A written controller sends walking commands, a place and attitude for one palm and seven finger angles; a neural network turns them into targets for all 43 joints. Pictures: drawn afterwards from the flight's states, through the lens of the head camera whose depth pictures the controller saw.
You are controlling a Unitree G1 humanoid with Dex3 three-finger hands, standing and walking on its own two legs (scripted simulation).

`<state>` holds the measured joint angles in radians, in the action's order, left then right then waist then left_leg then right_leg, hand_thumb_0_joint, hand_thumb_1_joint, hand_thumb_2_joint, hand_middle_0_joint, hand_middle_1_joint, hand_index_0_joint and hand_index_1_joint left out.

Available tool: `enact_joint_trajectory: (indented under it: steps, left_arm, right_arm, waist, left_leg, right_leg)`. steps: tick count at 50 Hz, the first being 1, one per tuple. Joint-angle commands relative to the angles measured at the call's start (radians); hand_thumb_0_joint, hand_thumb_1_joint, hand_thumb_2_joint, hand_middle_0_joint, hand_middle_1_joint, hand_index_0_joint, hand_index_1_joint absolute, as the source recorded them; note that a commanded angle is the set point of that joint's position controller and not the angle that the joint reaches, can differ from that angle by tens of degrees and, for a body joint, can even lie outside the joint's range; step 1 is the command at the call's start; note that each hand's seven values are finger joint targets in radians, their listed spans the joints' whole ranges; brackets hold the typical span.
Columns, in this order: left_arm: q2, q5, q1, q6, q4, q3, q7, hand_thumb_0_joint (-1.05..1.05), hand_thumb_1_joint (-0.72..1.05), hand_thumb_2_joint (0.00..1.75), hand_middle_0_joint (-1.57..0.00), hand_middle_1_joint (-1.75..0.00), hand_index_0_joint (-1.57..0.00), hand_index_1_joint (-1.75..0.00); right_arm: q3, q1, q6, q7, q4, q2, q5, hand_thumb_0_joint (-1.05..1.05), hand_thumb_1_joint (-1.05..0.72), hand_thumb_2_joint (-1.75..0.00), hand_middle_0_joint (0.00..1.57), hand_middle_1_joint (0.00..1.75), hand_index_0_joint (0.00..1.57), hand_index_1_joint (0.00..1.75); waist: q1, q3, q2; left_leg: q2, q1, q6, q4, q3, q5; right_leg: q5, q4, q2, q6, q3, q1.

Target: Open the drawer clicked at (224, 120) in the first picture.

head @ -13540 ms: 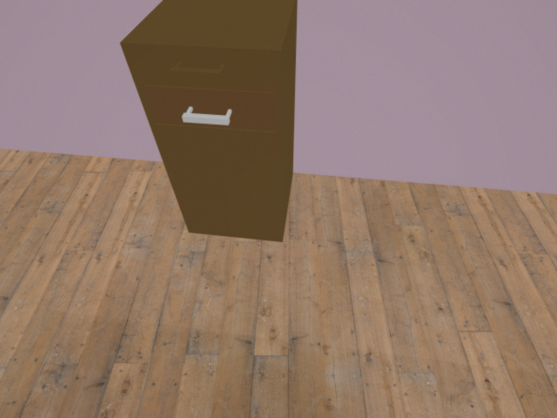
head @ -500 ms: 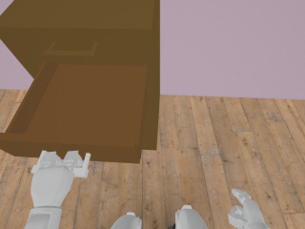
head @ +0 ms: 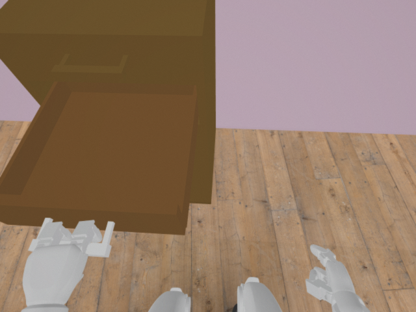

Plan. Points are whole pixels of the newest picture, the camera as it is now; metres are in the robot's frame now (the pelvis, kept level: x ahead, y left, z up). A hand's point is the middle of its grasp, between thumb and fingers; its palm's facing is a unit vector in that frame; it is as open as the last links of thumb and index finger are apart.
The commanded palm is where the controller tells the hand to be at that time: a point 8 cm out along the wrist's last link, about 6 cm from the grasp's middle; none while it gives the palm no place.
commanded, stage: pull the drawer open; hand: left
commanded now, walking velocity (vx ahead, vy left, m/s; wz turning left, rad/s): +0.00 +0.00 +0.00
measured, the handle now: (74, 236) +0.25 +0.27 -0.01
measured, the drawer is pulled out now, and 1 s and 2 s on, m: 0.30 0.30 0.30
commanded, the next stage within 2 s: open the thumb to release the handle in 0.10 s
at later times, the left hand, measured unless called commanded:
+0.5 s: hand (72, 266) +0.20 +0.27 -0.03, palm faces -0.04 -0.04 -1.00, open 7.7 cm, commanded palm +0.17 +0.27 +0.02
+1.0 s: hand (74, 270) +0.19 +0.26 -0.03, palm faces -0.03 -0.05 -1.00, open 13.8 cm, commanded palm +0.18 +0.26 +0.02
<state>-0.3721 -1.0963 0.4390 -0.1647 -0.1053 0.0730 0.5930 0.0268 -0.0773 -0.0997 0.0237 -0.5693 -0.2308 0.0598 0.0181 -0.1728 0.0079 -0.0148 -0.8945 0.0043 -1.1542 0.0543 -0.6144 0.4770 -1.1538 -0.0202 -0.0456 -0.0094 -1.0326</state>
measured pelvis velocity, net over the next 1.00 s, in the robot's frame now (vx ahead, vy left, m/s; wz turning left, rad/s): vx -0.01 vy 0.01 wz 0.02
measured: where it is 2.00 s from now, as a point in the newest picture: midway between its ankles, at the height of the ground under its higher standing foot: outside the picture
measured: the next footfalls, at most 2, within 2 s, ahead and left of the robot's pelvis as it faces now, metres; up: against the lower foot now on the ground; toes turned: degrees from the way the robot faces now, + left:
none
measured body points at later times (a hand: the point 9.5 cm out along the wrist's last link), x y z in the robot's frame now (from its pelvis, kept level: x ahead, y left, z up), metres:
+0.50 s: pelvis +0.00 +0.00 +0.00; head +0.09 -0.01 +0.44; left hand +0.20 +0.27 +0.02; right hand +0.20 -0.23 -0.12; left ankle -0.04 +0.12 -0.64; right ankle +0.04 -0.09 -0.65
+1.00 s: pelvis -0.01 +0.01 +0.00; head +0.07 -0.01 +0.44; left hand +0.19 +0.26 +0.02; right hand +0.18 -0.23 -0.12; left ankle -0.04 +0.12 -0.65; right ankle +0.04 -0.09 -0.65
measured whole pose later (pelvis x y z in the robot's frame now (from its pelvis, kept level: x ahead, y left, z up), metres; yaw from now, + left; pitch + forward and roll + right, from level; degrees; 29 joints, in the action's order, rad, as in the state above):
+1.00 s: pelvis -0.01 +0.01 +0.00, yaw +1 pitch +19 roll +1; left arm -0.35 -1.10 0.35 -0.11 -0.15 0.02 0.58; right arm 0.02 -0.12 -0.08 0.03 -0.58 -0.24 0.06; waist 0.03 -0.18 0.03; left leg 0.00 -0.91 0.01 -1.17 0.03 -0.60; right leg 0.46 -1.15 0.00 -0.04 -0.03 -1.03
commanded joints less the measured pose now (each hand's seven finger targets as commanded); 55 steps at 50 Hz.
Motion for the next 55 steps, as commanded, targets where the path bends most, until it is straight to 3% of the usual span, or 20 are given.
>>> enact_joint_trajectory:
  steps: [1,2,4,7,9,10,11,15,19,26,29,30,33,38,39,40,43,47,52,55]
  left_arm:
    - [-0.18,0.021,0.188,0.02,0.127,0.168,0.059,0.0,0.9,0.9,-0.4,-1.35,-0.4,-1.35]
    - [-0.18,0.022,0.169,0.018,0.135,0.165,0.06,0.0,0.9,0.9,-0.4,-1.35,-0.4,-1.35]
    - [-0.195,0.026,0.18,0.016,0.125,0.194,0.065,0.0,0.9,0.9,-0.4,-1.35,-0.4,-1.35]
    - [-0.17,0.026,0.172,0.018,0.143,0.163,0.065,0.0,0.9,0.9,-0.4,-1.35,-0.4,-1.35]
    - [-0.187,0.027,0.205,0.018,0.134,0.189,0.067,0.0,0.9,0.9,-0.4,-1.35,-0.4,-1.35]
    - [-0.108,0.012,-0.073,0.026,0.148,0.056,0.066,0.0,0.9,0.9,-0.4,-1.35,-0.4,-1.35]
    - [-0.143,0.008,-0.073,0.021,0.139,0.109,0.072,0.0,0.83,0.87,-0.4,-1.34,-0.4,-1.34]
    - [-0.155,0.011,-0.016,0.042,0.085,0.118,0.07,0.0,0.55,0.75,-0.38,-1.31,-0.38,-1.31]
    - [-0.163,0.021,-0.018,0.074,0.111,0.093,0.045,0.0,0.27,0.63,-0.35,-1.28,-0.35,-1.28]
    - [-0.157,0.032,-0.037,0.075,0.077,0.069,0.003,0.0,-0.22,0.42,-0.32,-1.23,-0.32,-1.23]
    - [-0.174,0.02,-0.067,0.056,0.088,0.085,0.001,0.0,-0.43,0.33,-0.3,-1.21,-0.3,-1.21]
    - [-0.149,0.018,-0.072,0.053,0.085,0.057,0.0,0.0,-0.5,0.3,-0.3,-1.2,-0.3,-1.2]
    - [-0.167,0.023,-0.057,0.042,0.093,0.085,0.007,0.0,-0.5,0.3,-0.3,-1.2,-0.3,-1.2]
    - [-0.143,0.012,-0.109,0.039,0.108,0.056,0.018,0.0,-0.5,0.3,-0.3,-1.2,-0.3,-1.2]
    - [-0.151,0.008,-0.081,0.038,0.108,0.066,0.022,0.0,-0.5,0.3,-0.3,-1.2,-0.3,-1.2]
    - [-0.098,0.019,0.002,0.047,0.137,0.013,0.018,0.0,-0.5,0.3,-0.3,-1.2,-0.3,-1.2]
    - [-0.134,0.021,-0.071,0.058,0.127,0.041,0.019,0.0,-0.5,0.3,-0.3,-1.2,-0.3,-1.2]
    - [-0.139,-0.002,-0.08,0.062,0.101,0.044,0.028,0.0,-0.5,0.3,-0.3,-1.2,-0.3,-1.2]
    - [-0.122,-0.004,-0.151,0.066,0.108,0.019,0.031,0.0,-0.5,0.3,-0.3,-1.2,-0.3,-1.2]
    - [-0.139,0.003,-0.193,0.075,0.087,0.03,0.025,0.0,-0.5,0.3,-0.3,-1.2,-0.3,-1.2]
  right_arm:
    - [0.047,0.056,0.039,0.006,0.136,-0.109,0.002,0.0,-0.9,-0.9,0.2,0.3,0.2,0.3]
    - [0.05,0.053,0.04,0.007,0.134,-0.112,0.004,0.0,-0.9,-0.9,0.2,0.3,0.2,0.3]
    - [0.05,0.054,0.037,0.009,0.13,-0.11,0.004,0.0,-0.9,-0.9,0.2,0.3,0.2,0.3]
    - [0.055,0.048,0.04,0.006,0.131,-0.113,0.005,0.0,-0.9,-0.9,0.2,0.3,0.2,0.3]
    - [0.051,0.05,0.036,0.008,0.133,-0.109,0.004,0.0,-0.9,-0.9,0.2,0.3,0.2,0.3]
    - [0.053,0.044,0.04,0.009,0.105,-0.124,0.011,0.0,-0.9,-0.9,0.2,0.3,0.2,0.3]
    - [0.062,0.025,0.047,0.013,0.108,-0.121,0.011,0.0,-0.9,-0.9,0.2,0.3,0.2,0.3]
    - [0.058,0.017,0.05,0.02,0.11,-0.125,0.008,0.0,-0.9,-0.9,0.2,0.3,0.2,0.3]
    - [0.05,0.019,0.048,0.024,0.118,-0.128,-0.003,0.0,-0.9,-0.9,0.2,0.3,0.2,0.3]
    - [0.035,0.03,0.055,0.033,0.119,-0.126,-0.008,0.0,-0.9,-0.9,0.2,0.3,0.2,0.3]
    - [0.035,0.031,0.059,0.032,0.121,-0.127,-0.004,0.0,-0.9,-0.9,0.2,0.3,0.2,0.3]
    - [0.038,0.028,0.062,0.029,0.122,-0.125,-0.003,0.0,-0.9,-0.9,0.2,0.3,0.2,0.3]
    - [0.04,0.025,0.063,0.023,0.126,-0.13,-0.001,0.0,-0.9,-0.9,0.2,0.3,0.2,0.3]
    - [0.048,0.023,0.065,0.018,0.127,-0.133,0.004,0.0,-0.9,-0.9,0.2,0.3,0.2,0.3]
    - [0.051,0.017,0.065,0.016,0.127,-0.131,0.006,0.0,-0.9,-0.9,0.2,0.3,0.2,0.3]
    - [0.052,0.02,0.067,0.008,0.147,-0.127,0.005,0.0,-0.9,-0.9,0.2,0.3,0.2,0.3]
    - [0.047,0.021,0.063,0.013,0.136,-0.134,0.003,0.0,-0.9,-0.9,0.2,0.3,0.2,0.3]
    - [0.044,0.018,0.065,0.015,0.13,-0.129,0.002,0.0,-0.9,-0.9,0.2,0.3,0.2,0.3]
    - [0.047,0.017,0.067,0.019,0.122,-0.128,0.002,0.0,-0.9,-0.9,0.2,0.3,0.2,0.3]
    - [0.045,0.013,0.068,0.026,0.114,-0.13,0.002,0.0,-0.9,-0.9,0.2,0.3,0.2,0.3]
  waist:
    - [0.074,-0.262,0.007]
    - [0.065,-0.268,-0.006]
    - [0.076,-0.289,-0.016]
    - [0.062,-0.292,-0.011]
    - [0.076,-0.306,-0.011]
    - [-0.024,-0.267,-0.018]
    - [0.006,-0.283,-0.014]
    - [0.025,-0.31,-0.059]
    - [0.028,-0.336,-0.018]
    - [0.014,-0.217,-0.042]
    - [0.023,-0.226,0.0]
    - [0.014,-0.211,0.024]
    - [0.024,-0.241,0.026]
    - [0.008,-0.251,0.014]
    - [0.019,-0.269,0.011]
    - [0.027,-0.275,0.027]
    - [0.004,-0.25,-0.031]
    - [0.012,-0.227,-0.019]
    - [0.001,-0.248,0.014]
    - [-0.005,-0.253,-0.004]
  left_leg:
    - [0.063,0.055,0.016,0.119,-0.032,0.362]
    - [0.062,0.059,0.018,0.111,-0.031,0.37]
    - [0.062,0.058,0.016,0.109,-0.034,0.388]
    - [0.06,0.068,0.015,0.105,-0.032,0.399]
    - [0.062,0.064,0.014,0.106,-0.032,0.41]
    - [0.048,0.069,0.02,0.075,-0.046,0.375]
    - [0.048,0.065,0.019,0.077,-0.042,0.364]
    - [0.052,0.064,0.02,0.086,-0.04,0.361]
    - [0.054,0.098,0.019,0.112,-0.033,0.366]
    - [0.051,0.063,0.023,0.141,-0.04,0.287]
    - [0.05,0.075,0.023,0.141,-0.041,0.276]
    - [0.049,0.086,0.023,0.141,-0.041,0.277]
    - [0.048,0.091,0.022,0.14,-0.045,0.3]
    - [0.045,0.1,0.02,0.135,-0.049,0.303]
    - [0.045,0.108,0.018,0.135,-0.047,0.314]
    - [0.046,0.127,0.018,0.146,-0.044,0.327]
    - [0.042,0.101,0.022,0.142,-0.051,0.309]
    - [0.045,0.089,0.019,0.144,-0.048,0.284]
    - [0.045,0.114,0.019,0.143,-0.047,0.278]
    - [0.044,0.109,0.023,0.142,-0.049,0.274]
  right_leg:
    - [-0.363,0.142,-0.003,-0.014,0.056,0.331]
    - [-0.382,0.142,-0.002,-0.012,0.058,0.326]
    - [-0.396,0.127,-0.003,-0.012,0.052,0.333]
    - [-0.42,0.129,-0.001,-0.01,0.05,0.328]
    - [-0.423,0.12,-0.002,-0.011,0.043,0.342]
    - [-0.393,0.124,0.004,-0.003,0.036,0.232]
    - [-0.349,0.121,0.005,0.001,0.023,0.244]
    - [-0.356,0.128,0.002,0.0,0.023,0.287]
    - [-0.35,0.149,0.004,0.002,0.022,0.329]
    - [-0.249,0.192,0.004,0.002,0.019,0.308]
    - [-0.205,0.183,0.004,-0.003,0.011,0.276]
    - [-0.203,0.186,0.003,-0.005,0.008,0.259]
    - [-0.217,0.174,0.002,-0.009,0.004,0.266]
    - [-0.212,0.168,0.002,-0.007,-0.003,0.241]
    - [-0.219,0.163,0.002,-0.006,-0.002,0.247]
    - [-0.231,0.172,0.002,-0.009,-0.006,0.27]
    - [-0.231,0.18,0.002,-0.004,0.0,0.265]
    - [-0.198,0.179,0.003,-0.005,-0.001,0.252]
    - [-0.183,0.184,0.004,-0.005,-0.002,0.234]
    - [-0.186,0.189,0.004,-0.001,0.002,0.246]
